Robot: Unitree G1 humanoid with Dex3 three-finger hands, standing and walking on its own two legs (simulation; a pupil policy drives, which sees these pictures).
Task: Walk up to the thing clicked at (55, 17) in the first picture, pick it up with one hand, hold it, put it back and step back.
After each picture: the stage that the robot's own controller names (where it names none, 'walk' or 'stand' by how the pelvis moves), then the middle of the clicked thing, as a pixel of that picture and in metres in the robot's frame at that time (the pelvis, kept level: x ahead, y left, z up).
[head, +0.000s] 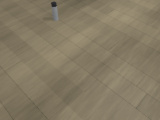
stand; (54, 11) +1.88 +0.39 -0.65
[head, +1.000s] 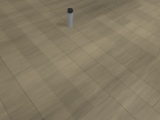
walk; (70, 18) +1.78 +0.16 -0.63
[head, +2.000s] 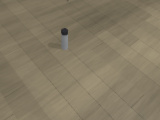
walk; (64, 39) +1.22 +0.14 -0.65
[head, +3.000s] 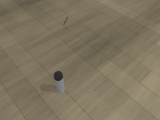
walk; (59, 82) +0.73 +0.19 -0.64
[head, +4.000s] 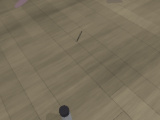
walk; (66, 116) +0.45 +0.19 -0.64
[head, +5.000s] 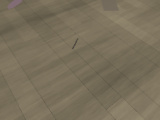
stand; out of the picture +0.36 +0.15 -0.65
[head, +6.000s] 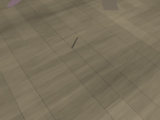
stand; out of the picture +0.36 +0.16 -0.66
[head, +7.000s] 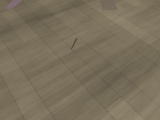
stand; out of the picture +0.36 +0.16 -0.66
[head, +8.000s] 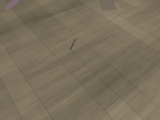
stand; out of the picture +0.35 +0.17 -0.66
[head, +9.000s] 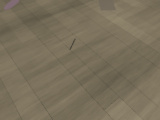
stand; out of the picture +0.35 +0.17 -0.66
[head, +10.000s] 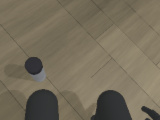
go down; (37, 71) +0.41 +0.19 -0.35
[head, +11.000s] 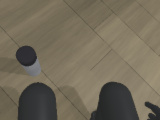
go down; (30, 63) +0.43 +0.21 -0.28
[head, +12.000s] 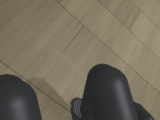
close in; out of the picture +0.41 +0.25 -0.16
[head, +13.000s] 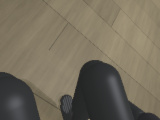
close; out of the picture +0.41 +0.26 -0.16
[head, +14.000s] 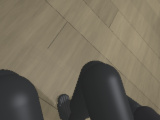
lift; out of the picture +0.39 +0.26 -0.16
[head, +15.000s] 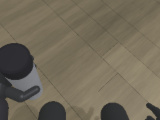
lift; (25, 78) +0.32 +0.18 +0.03
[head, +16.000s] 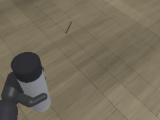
hold; (35, 86) +0.31 +0.17 +0.03
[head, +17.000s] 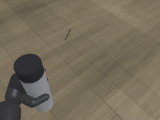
hold; (37, 87) +0.31 +0.16 +0.04
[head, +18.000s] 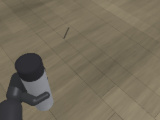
crouch; (37, 86) +0.32 +0.16 +0.03
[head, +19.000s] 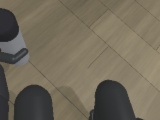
lower; (12, 43) +0.45 +0.20 -0.05
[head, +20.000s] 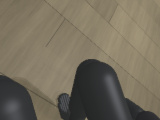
lower; out of the picture +0.42 +0.28 -0.16
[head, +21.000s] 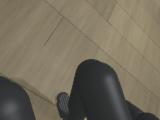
lower; out of the picture +0.42 +0.28 -0.16
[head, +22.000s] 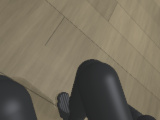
lower; out of the picture +0.42 +0.28 -0.16
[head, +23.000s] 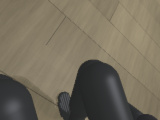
lower; out of the picture +0.42 +0.28 -0.16
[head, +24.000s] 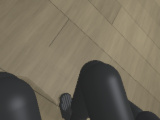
draw back; out of the picture +0.40 +0.26 -0.16
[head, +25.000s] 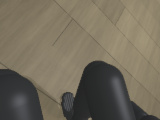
stand; out of the picture +0.40 +0.26 -0.17
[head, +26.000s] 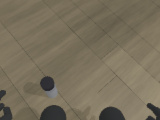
walk; (50, 88) +0.41 +0.18 -0.45
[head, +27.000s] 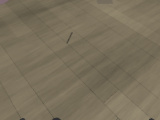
stand; out of the picture +0.36 +0.16 -0.60
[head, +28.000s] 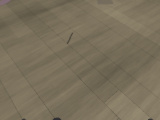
stand; out of the picture +0.37 +0.17 -0.60
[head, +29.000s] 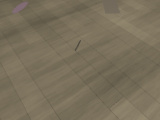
stand; out of the picture +0.39 +0.15 -0.65
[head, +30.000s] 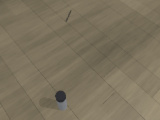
walk; (61, 101) +0.46 +0.14 -0.63
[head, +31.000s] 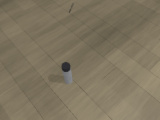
walk; (67, 73) +0.72 +0.18 -0.64
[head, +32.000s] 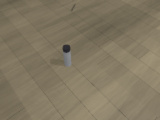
stand; (67, 56) +1.01 +0.17 -0.63
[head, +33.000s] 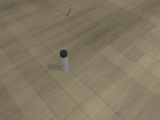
stand; (64, 61) +1.00 +0.19 -0.66
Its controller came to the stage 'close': yes
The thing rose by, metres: 0.68
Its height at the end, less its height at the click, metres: +0.00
